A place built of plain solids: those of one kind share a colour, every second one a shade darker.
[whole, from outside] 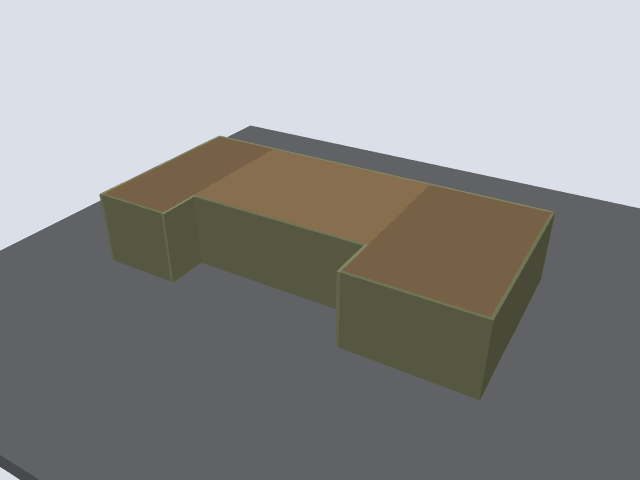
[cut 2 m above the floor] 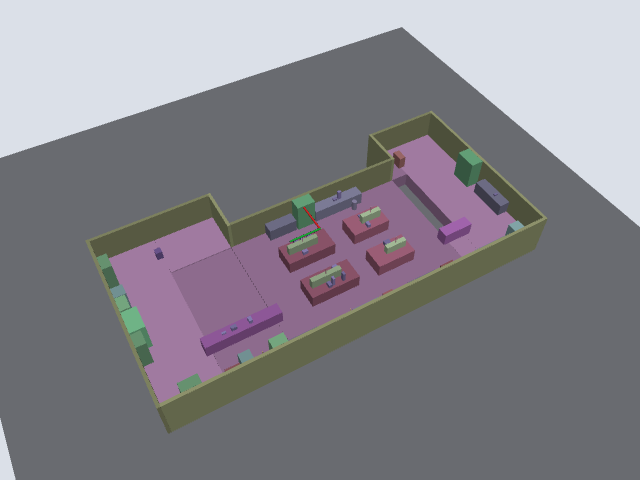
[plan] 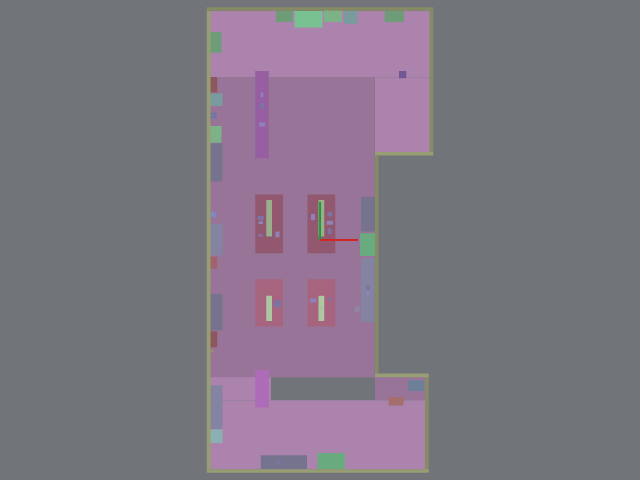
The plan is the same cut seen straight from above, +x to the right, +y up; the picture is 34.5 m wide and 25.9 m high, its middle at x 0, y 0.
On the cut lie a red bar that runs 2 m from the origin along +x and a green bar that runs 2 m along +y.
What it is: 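One storey of a laboratory for chemistry or biology, grown in wings along a spine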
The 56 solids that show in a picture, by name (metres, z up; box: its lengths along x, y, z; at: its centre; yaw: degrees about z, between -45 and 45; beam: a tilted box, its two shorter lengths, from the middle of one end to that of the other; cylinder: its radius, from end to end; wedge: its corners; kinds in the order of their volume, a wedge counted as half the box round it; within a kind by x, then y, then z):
{
 "floor_1": {"box": [3.26, 1.23, 1.07], "at": [-4.28, -8.02, 0.48]},
 "floor_2": {"box": [3.26, 4.02, 1.07], "at": [-4.28, 6.76, 0.48]},
 "floor_3": {"box": [8.87, 12.16, 1.07], "at": [-1.47, -1.33, 0.48]},
 "floor_4": {"box": [11.57, 3.72, 1.07], "at": [-0.12, -10.5, 0.48]},
 "floor_5": {"box": [11.81, 3.59, 1.07], "at": [0.0, 10.57, 0.48]},
 "floor_6": {"box": [5.61, 4.02, 1.0], "at": [0.16, 6.76, 0.45]},
 "floor_7": {"box": [2.7, 1.23, 1.07], "at": [4.31, -8.02, 0.48]},
 "floor_8": {"box": [2.94, 4.02, 1.07], "at": [4.43, 6.76, 0.48]},
 "roof_1": {"box": [8.87, 12.16, 0.25], "at": [-1.47, -1.33, 4.69]},
 "roof_2": {"box": [11.57, 4.96, 0.2], "at": [-0.12, -9.88, 4.72]},
 "roof_3": {"box": [11.81, 7.61, 0.77], "at": [0.0, 8.56, 4.43]},
 "wall_1": {"box": [0.2, 24.73, 4.87], "at": [-6.01, 0.0, 2.38]},
 "wall_2": {"box": [11.97, 0.2, 4.87], "at": [-0.12, -12.46, 2.38]},
 "wall_3": {"box": [12.21, 0.2, 4.87], "at": [0.0, 12.46, 2.38]},
 "wall_4": {"box": [0.2, 11.76, 4.87], "at": [3.06, -1.33, 2.38]},
 "wall_5": {"box": [2.9, 0.2, 4.87], "at": [4.41, -7.31, 2.38]},
 "wall_6": {"box": [3.14, 0.2, 4.87], "at": [4.53, 4.65, 2.38]},
 "wall_7": {"box": [0.2, 4.96, 4.87], "at": [5.76, -9.88, 2.38]},
 "wall_8": {"box": [0.2, 7.61, 4.87], "at": [6.01, 8.56, 2.38]},
 "island_1": {"box": [1.5, 2.56, 0.88], "at": [-2.75, -3.39, 1.46]},
 "island_2": {"box": [1.5, 3.18, 0.88], "at": [-2.75, 0.87, 1.46]},
 "island_3": {"box": [1.5, 2.56, 0.88], "at": [0.08, -3.39, 1.46]},
 "island_4": {"box": [1.5, 3.18, 0.88], "at": [0.08, 0.87, 1.46]},
 "wallbench_1": {"box": [0.65, 2.37, 0.88], "at": [-5.58, -9.02, 1.46]},
 "wallbench_2": {"box": [0.65, 1.95, 0.88], "at": [-5.58, -3.89, 1.46]},
 "wallbench_3": {"box": [0.65, 1.71, 0.88], "at": [-5.58, 0.01, 1.46]},
 "wallbench_4": {"box": [0.65, 2.06, 0.88], "at": [-5.58, 4.19, 1.46]},
 "wallbench_5": {"box": [2.5, 0.75, 0.88], "at": [-1.95, -11.99, 1.46]},
 "wallbench_6": {"box": [0.75, 3.46, 0.88], "at": [2.59, -2.7, 1.46]},
 "wallbench_7": {"box": [0.75, 1.87, 0.88], "at": [2.59, 1.4, 1.46]},
 "fume_1": {"box": [1.51, 0.9, 2.4], "at": [-0.62, 11.91, 2.22]},
 "fume_2": {"box": [1.47, 0.88, 2.4], "at": [0.6, -11.93, 2.22]},
 "fume_3": {"box": [0.81, 1.23, 2.4], "at": [2.56, -0.25, 2.22]},
 "tall_1": {"box": [0.6, 0.9, 2.1], "at": [-5.61, 5.7, 2.07]},
 "tall_2": {"box": [0.6, 1.12, 2.1], "at": [-5.61, 10.67, 2.07]},
 "tall_3": {"box": [0.9, 0.6, 2.1], "at": [-1.92, 12.06, 2.07]},
 "tall_4": {"box": [0.98, 0.6, 2.1], "at": [0.7, 12.06, 2.07]},
 "tall_5": {"box": [1.05, 0.6, 2.1], "at": [4.01, 12.06, 2.07]},
 "guard_1": {"box": [0.73, 2.02, 0.88], "at": [-3.13, -8.02, 1.46]},
 "guard_2": {"box": [0.73, 4.71, 0.88], "at": [-3.13, 6.76, 1.46]},
 "fridge_1": {"box": [0.65, 0.73, 1.9], "at": [-5.58, -10.59, 1.97]},
 "fridge_2": {"box": [0.65, 0.67, 1.9], "at": [-5.58, 7.57, 1.97]},
 "fridge_3": {"box": [0.73, 0.7, 1.9], "at": [1.66, 12.01, 1.97]},
 "cylinders_1": {"box": [0.36, 0.87, 1.55], "at": [-5.73, -5.36, 1.79]},
 "cylinders_2": {"box": [0.36, 0.64, 1.55], "at": [-5.73, -1.23, 1.79]},
 "cylinders_3": {"box": [0.36, 0.85, 1.55], "at": [-5.73, 8.38, 1.79]},
 "rack_1": {"box": [0.32, 1.36, 0.56], "at": [-2.75, -3.69, 2.18]},
 "rack_2": {"box": [0.32, 1.98, 0.64], "at": [-2.75, 1.17, 2.22]},
 "rack_3": {"box": [0.32, 1.36, 0.61], "at": [0.08, -3.69, 2.2]},
 "rack_4": {"box": [0.32, 1.98, 0.61], "at": [0.08, 1.17, 2.2]},
 "trolley_1": {"box": [0.82, 0.46, 0.87], "at": [4.1, -8.7, 1.45]},
 "covers_1": {"box": [0.84, 0.57, 0.54], "at": [5.18, -7.86, 1.29]},
 "bin_1": {"box": [0.4, 0.4, 0.61], "at": [4.46, 8.92, 1.32]},
 "gear_1": {"box": [0.24, 0.16, 0.62], "at": [-3.2, 0.25, 2.21]},
 "gear_2": {"box": [0.4, 0.38, 0.3], "at": [-2.3, -3.44, 2.05]},
 "stool_1": {"cylinder": 0.16, "from": [2.0, -3.74, 1.02], "to": [2.0, -3.74, 1.7]}
}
